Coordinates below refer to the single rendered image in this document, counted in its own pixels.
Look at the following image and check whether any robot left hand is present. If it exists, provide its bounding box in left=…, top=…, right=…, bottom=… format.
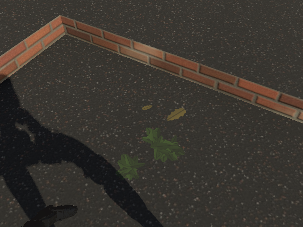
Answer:
left=21, top=204, right=78, bottom=227

